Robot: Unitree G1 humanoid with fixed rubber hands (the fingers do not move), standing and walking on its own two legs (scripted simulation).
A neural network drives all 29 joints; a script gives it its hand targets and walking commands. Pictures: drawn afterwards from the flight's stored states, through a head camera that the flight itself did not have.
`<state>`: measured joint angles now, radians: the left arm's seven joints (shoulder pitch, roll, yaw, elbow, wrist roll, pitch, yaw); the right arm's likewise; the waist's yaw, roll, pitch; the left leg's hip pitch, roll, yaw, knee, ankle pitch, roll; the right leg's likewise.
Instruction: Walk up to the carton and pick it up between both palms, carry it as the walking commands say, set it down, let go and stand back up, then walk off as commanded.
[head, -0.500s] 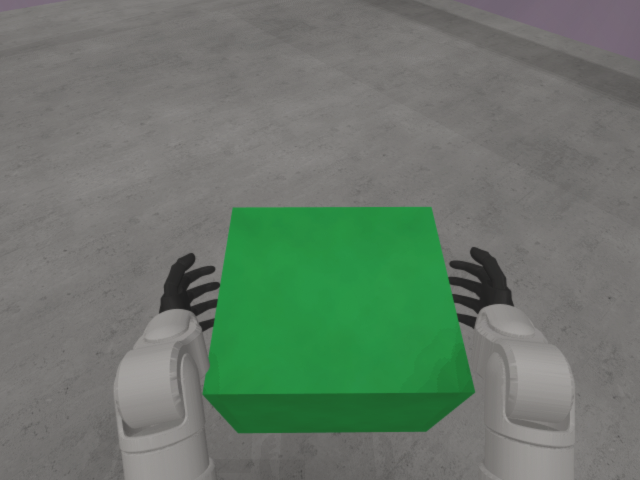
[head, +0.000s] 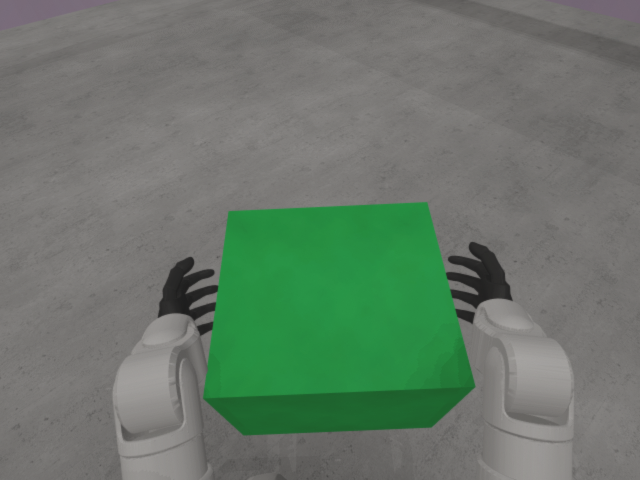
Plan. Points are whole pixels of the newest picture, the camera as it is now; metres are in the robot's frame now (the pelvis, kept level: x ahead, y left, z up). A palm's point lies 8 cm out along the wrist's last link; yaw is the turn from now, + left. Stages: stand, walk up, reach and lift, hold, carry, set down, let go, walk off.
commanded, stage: carry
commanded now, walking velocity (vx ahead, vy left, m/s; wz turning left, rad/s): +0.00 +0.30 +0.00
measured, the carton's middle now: (332, 322) +0.32 +0.00 +0.00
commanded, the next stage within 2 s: none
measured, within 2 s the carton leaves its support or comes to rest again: neither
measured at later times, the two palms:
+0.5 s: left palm out of the picture +0.22 +0.36 +0.09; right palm (312, 330) +0.24 +0.03 +0.12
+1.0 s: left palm out of the picture +0.17 +0.49 +0.10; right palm (170, 407) +0.17 +0.15 +0.11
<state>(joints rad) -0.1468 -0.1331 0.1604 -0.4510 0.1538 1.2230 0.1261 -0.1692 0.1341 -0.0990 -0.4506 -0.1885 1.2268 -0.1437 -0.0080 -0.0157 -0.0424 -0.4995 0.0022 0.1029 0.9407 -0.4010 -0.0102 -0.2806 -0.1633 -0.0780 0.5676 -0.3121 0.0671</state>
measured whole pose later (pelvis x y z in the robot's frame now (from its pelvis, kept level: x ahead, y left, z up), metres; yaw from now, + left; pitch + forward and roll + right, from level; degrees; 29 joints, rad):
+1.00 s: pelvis -0.09 +0.32 +0.01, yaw -2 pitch +3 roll -4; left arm -0.17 -0.13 0.16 -0.47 0.15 1.24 0.15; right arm -0.16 0.13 -0.10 -0.44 -0.19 1.20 -0.13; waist 0.01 0.01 -0.02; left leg -0.36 0.00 0.12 0.48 -0.18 0.10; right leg -0.40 -0.04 -0.11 0.90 -0.52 0.13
